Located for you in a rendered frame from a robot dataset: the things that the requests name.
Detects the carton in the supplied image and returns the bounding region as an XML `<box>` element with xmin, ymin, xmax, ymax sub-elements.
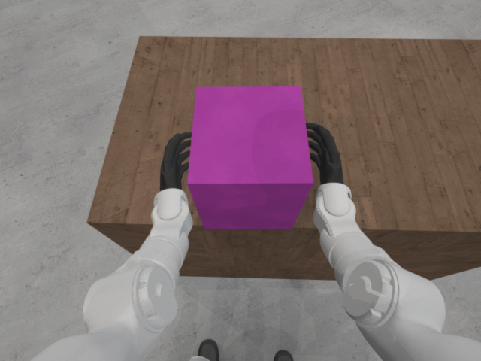
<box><xmin>187</xmin><ymin>86</ymin><xmax>313</xmax><ymax>229</ymax></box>

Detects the left robot upper arm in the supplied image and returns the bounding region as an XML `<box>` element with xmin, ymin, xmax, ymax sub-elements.
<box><xmin>31</xmin><ymin>265</ymin><xmax>178</xmax><ymax>361</ymax></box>

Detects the right robot upper arm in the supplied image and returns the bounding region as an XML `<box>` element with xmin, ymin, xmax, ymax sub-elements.
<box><xmin>343</xmin><ymin>259</ymin><xmax>481</xmax><ymax>361</ymax></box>

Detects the left robot hand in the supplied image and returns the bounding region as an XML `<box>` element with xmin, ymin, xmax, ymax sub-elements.
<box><xmin>160</xmin><ymin>132</ymin><xmax>192</xmax><ymax>191</ymax></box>

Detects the pedestal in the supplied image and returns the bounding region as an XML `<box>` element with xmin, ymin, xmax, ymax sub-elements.
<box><xmin>87</xmin><ymin>36</ymin><xmax>481</xmax><ymax>281</ymax></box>

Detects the right robot forearm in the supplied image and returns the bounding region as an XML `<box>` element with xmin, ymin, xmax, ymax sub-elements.
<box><xmin>313</xmin><ymin>183</ymin><xmax>401</xmax><ymax>294</ymax></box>

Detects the right robot hand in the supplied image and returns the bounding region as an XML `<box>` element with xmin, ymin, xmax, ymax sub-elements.
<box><xmin>306</xmin><ymin>123</ymin><xmax>343</xmax><ymax>185</ymax></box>

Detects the robot left foot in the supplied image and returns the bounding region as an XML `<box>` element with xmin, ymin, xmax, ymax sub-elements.
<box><xmin>198</xmin><ymin>339</ymin><xmax>219</xmax><ymax>361</ymax></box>

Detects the left robot forearm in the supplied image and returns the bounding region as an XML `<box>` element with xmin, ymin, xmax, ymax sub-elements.
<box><xmin>83</xmin><ymin>188</ymin><xmax>193</xmax><ymax>327</ymax></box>

